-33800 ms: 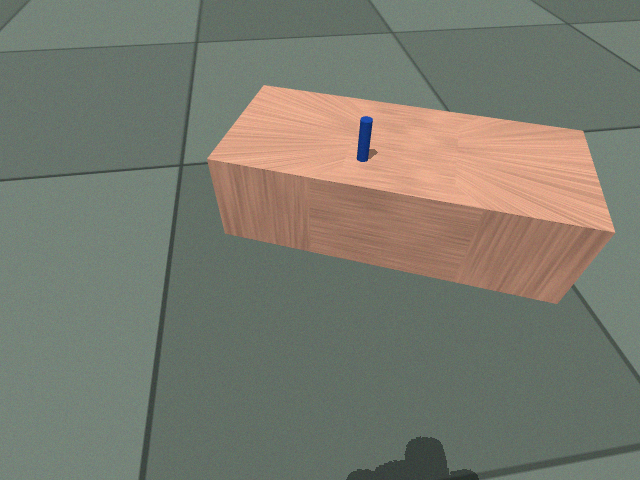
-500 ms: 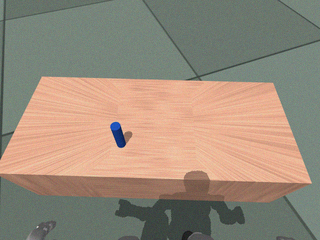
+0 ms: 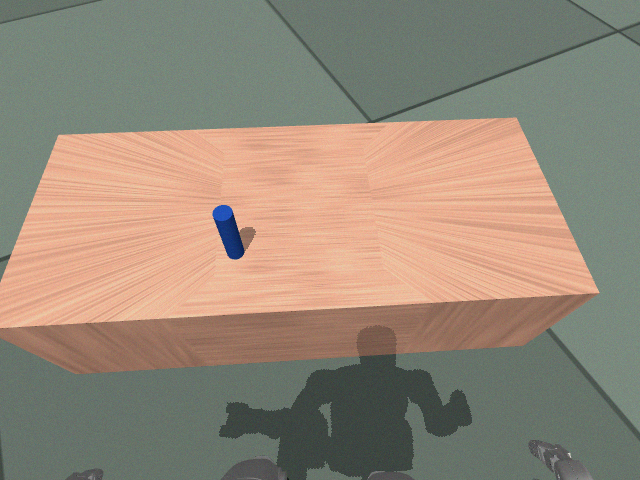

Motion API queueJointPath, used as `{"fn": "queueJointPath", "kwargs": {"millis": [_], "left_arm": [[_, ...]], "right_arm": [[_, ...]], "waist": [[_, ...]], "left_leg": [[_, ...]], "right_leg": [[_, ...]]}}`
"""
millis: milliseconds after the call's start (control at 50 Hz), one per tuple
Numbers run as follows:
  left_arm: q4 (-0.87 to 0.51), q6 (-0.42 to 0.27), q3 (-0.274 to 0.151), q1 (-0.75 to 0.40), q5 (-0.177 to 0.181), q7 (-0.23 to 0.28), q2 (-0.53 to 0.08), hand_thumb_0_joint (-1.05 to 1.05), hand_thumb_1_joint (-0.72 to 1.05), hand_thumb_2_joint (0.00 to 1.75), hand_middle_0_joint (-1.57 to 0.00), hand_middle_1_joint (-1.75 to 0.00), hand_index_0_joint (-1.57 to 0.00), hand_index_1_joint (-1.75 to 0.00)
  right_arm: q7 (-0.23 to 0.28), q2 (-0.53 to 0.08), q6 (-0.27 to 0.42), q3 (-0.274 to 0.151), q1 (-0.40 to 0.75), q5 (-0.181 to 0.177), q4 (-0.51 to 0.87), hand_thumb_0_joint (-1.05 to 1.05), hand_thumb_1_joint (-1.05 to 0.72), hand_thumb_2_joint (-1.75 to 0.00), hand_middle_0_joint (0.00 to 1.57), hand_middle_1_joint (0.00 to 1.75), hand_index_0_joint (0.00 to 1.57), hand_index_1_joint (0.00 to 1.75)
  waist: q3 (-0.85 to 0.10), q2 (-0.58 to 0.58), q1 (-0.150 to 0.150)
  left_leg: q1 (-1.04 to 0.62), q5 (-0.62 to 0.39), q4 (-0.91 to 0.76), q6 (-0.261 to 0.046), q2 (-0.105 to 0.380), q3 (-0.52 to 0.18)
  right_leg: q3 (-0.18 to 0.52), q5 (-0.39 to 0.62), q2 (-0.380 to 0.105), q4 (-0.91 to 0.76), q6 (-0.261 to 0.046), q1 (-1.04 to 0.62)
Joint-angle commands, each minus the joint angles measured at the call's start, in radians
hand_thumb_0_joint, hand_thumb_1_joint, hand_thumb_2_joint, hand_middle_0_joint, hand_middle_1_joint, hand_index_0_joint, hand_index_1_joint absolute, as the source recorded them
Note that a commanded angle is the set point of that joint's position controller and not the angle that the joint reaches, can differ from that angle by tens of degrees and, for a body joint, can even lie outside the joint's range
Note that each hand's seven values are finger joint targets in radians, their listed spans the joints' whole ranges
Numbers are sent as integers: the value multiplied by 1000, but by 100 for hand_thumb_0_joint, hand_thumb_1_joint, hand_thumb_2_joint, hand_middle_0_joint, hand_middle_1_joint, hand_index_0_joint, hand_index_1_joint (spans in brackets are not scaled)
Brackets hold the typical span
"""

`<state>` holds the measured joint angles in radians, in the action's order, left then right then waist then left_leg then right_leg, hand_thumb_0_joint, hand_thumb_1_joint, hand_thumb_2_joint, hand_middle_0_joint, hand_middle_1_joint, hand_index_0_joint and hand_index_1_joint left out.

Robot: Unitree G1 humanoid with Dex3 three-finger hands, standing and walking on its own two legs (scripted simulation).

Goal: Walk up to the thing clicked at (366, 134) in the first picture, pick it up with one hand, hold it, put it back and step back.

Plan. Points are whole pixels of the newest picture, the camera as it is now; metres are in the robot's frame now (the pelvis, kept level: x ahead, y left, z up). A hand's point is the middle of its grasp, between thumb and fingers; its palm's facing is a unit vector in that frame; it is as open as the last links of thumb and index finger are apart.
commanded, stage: step back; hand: left
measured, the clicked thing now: (229, 234) +0.61 +0.22 -0.28
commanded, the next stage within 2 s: none
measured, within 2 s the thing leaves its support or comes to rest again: neither
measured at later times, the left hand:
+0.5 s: hand out of the picture -0.01 +0.27 -0.14, palm faces +0.04 -0.93 -0.36, open 7.4 cm
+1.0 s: hand out of the picture -0.18 +0.21 -0.11, palm faces -0.02 -0.89 -0.45, open 7.4 cm
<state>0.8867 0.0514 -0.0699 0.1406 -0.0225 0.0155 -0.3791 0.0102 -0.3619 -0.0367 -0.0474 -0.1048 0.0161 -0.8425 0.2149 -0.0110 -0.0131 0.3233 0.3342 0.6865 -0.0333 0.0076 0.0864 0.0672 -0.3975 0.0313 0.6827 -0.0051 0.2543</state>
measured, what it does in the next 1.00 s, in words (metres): walks backwards: left foot, then right foot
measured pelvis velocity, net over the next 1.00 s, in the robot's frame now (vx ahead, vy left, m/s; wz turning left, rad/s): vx -0.25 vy -0.06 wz -0.01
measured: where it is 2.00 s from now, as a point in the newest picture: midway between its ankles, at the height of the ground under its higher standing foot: outside the picture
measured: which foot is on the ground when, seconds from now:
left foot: down 0.00-0.04, up 0.06-0.36, down 0.38-0.80, up 0.82-1.00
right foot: down 0.00-0.40, up 0.42-0.74, down 0.76-1.00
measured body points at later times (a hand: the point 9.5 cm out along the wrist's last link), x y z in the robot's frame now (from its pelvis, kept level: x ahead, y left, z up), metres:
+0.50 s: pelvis -0.12 +0.00 +0.01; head -0.06 +0.03 +0.45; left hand -0.01 +0.32 -0.12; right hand -0.01 -0.31 -0.09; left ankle -0.10 +0.12 -0.72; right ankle -0.09 -0.12 -0.66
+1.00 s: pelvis -0.25 -0.06 +0.01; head -0.20 -0.09 +0.46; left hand -0.18 +0.26 -0.08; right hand -0.15 -0.38 -0.12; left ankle -0.28 +0.09 -0.64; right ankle -0.24 -0.18 -0.72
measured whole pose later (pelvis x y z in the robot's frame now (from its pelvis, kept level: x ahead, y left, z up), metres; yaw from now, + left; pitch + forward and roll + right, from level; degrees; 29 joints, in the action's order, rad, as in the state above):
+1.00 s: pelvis -0.25 -0.06 +0.01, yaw -1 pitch +0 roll +3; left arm 0.83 0.05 -0.07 0.22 -0.04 0.01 -0.35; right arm 0.02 -0.42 -0.05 -0.05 -0.17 0.00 -0.85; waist 0.12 0.03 -0.02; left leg 0.47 0.48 1.11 0.02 -0.11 -0.13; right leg 0.05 -0.31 -0.03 0.62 -0.01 0.30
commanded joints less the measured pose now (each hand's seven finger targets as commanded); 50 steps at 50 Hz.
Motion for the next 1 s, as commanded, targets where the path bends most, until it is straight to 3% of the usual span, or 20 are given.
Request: {"fn": "queueJointPath", "kwargs": {"millis": [0, 20, 40, 60, 120, 280, 340, 360, 380, 400, 420, 480, 640, 740, 760, 780, 800, 820, 880, 980], "left_arm": [[-65, -46, -70, 99, -18, 10, -240, 0, 90, 90, -20, -30, -20, -30], [-90, -40, -84, 42, -3, 5, -309, 0, 90, 90, -20, -30, -20, -30], [-122, -45, -87, 17, -15, 5, -346, 0, 90, 90, -20, -30, -20, -30], [-137, -48, -87, 3, -10, 7, -312, 0, 90, 90, -20, -30, -20, -30], [-158, -42, -66, -37, 2, 16, -217, 0, 90, 90, -20, -30, -20, -30], [-195, -15, -63, 41, -9, 14, -209, 0, 90, 90, -20, -30, -20, -30], [-218, 3, -57, -20, 6, 1, -222, 0, 90, 90, -20, -30, -20, -30], [-226, 5, -46, -7, 8, -2, -190, 0, 90, 90, -20, -30, -20, -30], [-223, 3, -43, 7, 13, -1, -156, 0, 90, 90, -20, -30, -20, -30], [-222, 5, -65, -45, -1, 14, -194, 0, 90, 90, -20, -30, -20, -30], [-212, 6, -71, -43, -8, 18, -218, 0, 90, 90, -20, -30, -20, -30], [-156, 6, -78, 60, 13, 1, -203, 0, 90, 90, -20, -30, -20, -30], [-159, -9, -65, 64, 2, -10, -182, 0, 90, 90, -20, -30, -20, -30], [-52, -29, -66, 228, -4, -9, -175, 0, 90, 90, -20, -30, -20, -30], [-60, -34, -83, 201, -19, -10, -235, 0, 90, 90, -20, -30, -20, -30], [-86, -34, -106, 183, -26, -12, -325, 0, 90, 90, -20, -30, -20, -30], [-135, -28, -118, 90, -32, -7, -426, 0, 90, 90, -20, -30, -20, -30], [-152, -31, -108, 30, -20, -1, -385, 0, 90, 90, -20, -30, -20, -30], [-172, -37, -76, -99, -17, 8, -247, 0, 90, 90, -20, -30, -20, -30], [-164, -32, -74, 67, -23, 27, -222, 0, 90, 90, -20, -30, -20, -30]], "right_arm": [[16, -230, 7, -61, 17, -27, 84, 0, -90, -90, 20, 30, 20, 30], [19, -190, 5, -50, 50, -33, 92, 0, -90, -90, 20, 30, 20, 30], [30, -210, -4, -60, 53, -23, 80, 0, -90, -90, 20, 30, 20, 30], [30, -230, -5, -65, 5, -23, 61, 0, -90, -90, 20, 30, 20, 30], [26, -206, 4, -43, -24, -30, 30, 0, -90, -90, 20, 30, 20, 30], [29, -193, 33, -41, -63, -8, 56, 0, -90, -90, 20, 30, 20, 30], [24, -205, 41, -60, -143, 9, 22, 0, -90, -90, 20, 30, 20, 30], [23, -259, 44, -78, -120, 26, 34, 0, -90, -90, 20, 30, 20, 30], [18, -343, 43, -94, -79, 34, 47, 0, -90, -90, 20, 30, 20, 30], [12, -394, 40, -101, -68, 25, 61, 0, -90, -90, 20, 30, 20, 30], [18, -389, 47, -103, -25, 19, 69, 0, -90, -90, 20, 30, 20, 30], [20, -262, 50, -65, 60, 29, 94, 0, -90, -90, 20, 30, 20, 30], [22, -280, 40, -84, -51, 16, 102, 0, -90, -90, 20, 30, 20, 30], [13, -292, 0, -76, 25, 3, 119, 0, -90, -90, 20, 30, 20, 30], [11, -249, -2, -66, 4, -4, 123, 0, -90, -90, 20, 30, 20, 30], [15, -189, 1, -50, 2, -12, 145, 0, -90, -90, 20, 30, 20, 30], [37, -223, -2, -68, 58, -6, 148, 0, -90, -90, 20, 30, 20, 30], [36, -265, 0, -85, 45, -9, 124, 0, -90, -90, 20, 30, 20, 30], [27, -224, 2, -58, -75, -25, 55, 0, -90, -90, 20, 30, 20, 30], [32, -186, 26, -36, -36, -9, 85, 0, -90, -90, 20, 30, 20, 30]], "waist": [[-326, -50, -14], [-253, -235, -25], [-200, -302, -53], [-168, -238, -29], [-181, -121, 4], [-303, -196, -34], [-312, -153, 19], [-306, -24, 12], [-277, 183, 7], [-249, 206, 54], [-210, 215, 40], [-179, 132, -44], [-270, 215, 32], [-321, 183, -39], [-294, 65, -19], [-247, -203, -21], [-187, -339, -77], [-104, -294, -39], [-132, -151, 59], [-228, -194, -45]], "left_leg": [[-31, -303, 49, -55, 119, -188], [66, 19, 218, 11, -64, -96], [66, 342, 434, 29, -96, -164], [79, 344, 504, 34, -70, -244], [137, 227, 513, 38, -132, -254], [83, 127, -28, 56, -43, -113], [-132, -200, -308, 29, -32, -91], [-201, -250, -307, -20, 100, -289], [-253, -331, -363, -112, 290, -534], [-51, -344, -376, -251, 429, -609], [13, -301, -397, -292, 460, -655], [-52, -406, -326, -164, 232, -312], [-264, -447, -222, -213, 265, -278], [-92, -311, -61, -112, 176, -203], [63, -154, 20, -52, 93, -190], [275, 165, 173, 14, -77, -151], [202, 314, 393, 44, -94, -210], [130, 283, 496, 43, -53, -270], [181, 131, 543, 34, -141, -258], [244, 183, 244, 54, -73, -188]], "right_leg": [[171, 466, -137, -221, -78, -160], [371, 578, -296, -282, -227, -74], [529, 644, -431, -328, -343, 43], [508, 669, -428, -313, -342, 53], [198, 767, -244, -223, -222, -51], [163, 704, -216, -118, -185, -283], [140, 476, -169, -36, -112, -103], [127, 292, -100, 30, -69, 55], [60, -83, 71, 200, -30, 259], [99, -271, 82, 411, -10, 180], [143, -235, 45, 538, -10, 171], [158, -91, 87, 609, -10, 239], [66, -122, -7, 231, 53, 176], [-74, 188, -9, -322, 3, -119], [75, 176, -74, -286, -27, -160], [363, 188, -268, -321, -103, -148], [544, 166, -441, -401, -277, 137], [553, 146, -460, -441, -290, 291], [125, 467, -233, -250, -164, 99], [141, 649, -248, -156, -191, -239]]}}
